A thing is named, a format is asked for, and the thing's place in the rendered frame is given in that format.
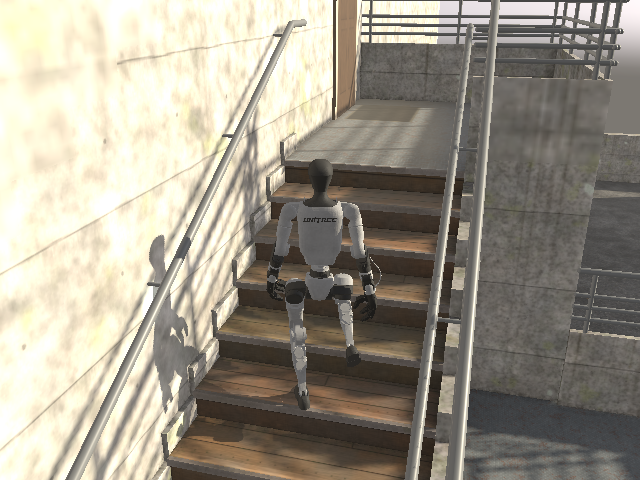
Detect stairs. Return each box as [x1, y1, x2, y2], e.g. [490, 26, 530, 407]
[169, 166, 464, 480]

